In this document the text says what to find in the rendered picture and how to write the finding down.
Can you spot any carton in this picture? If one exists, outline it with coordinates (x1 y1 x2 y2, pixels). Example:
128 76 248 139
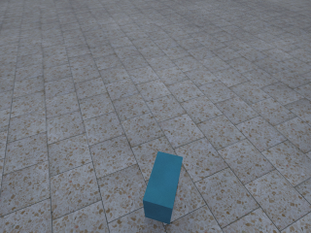
143 151 183 224

